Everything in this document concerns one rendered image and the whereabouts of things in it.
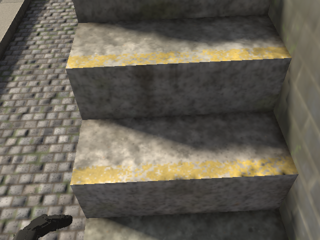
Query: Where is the robot left hand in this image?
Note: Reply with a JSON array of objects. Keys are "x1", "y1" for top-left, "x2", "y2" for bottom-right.
[{"x1": 13, "y1": 214, "x2": 73, "y2": 240}]

